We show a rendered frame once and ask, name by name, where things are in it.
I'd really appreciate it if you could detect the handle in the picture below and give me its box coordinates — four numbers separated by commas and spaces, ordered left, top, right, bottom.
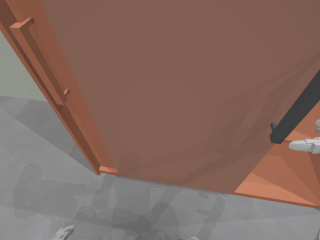
269, 69, 320, 144
9, 22, 68, 105

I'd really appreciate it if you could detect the right robot hand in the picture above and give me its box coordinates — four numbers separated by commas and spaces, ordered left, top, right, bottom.
288, 119, 320, 154

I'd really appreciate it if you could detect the left robot hand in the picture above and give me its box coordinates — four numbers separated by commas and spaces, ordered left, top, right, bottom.
51, 225, 75, 240

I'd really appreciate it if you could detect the wardrobe door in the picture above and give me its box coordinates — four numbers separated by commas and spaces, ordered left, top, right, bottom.
5, 0, 115, 168
40, 0, 320, 195

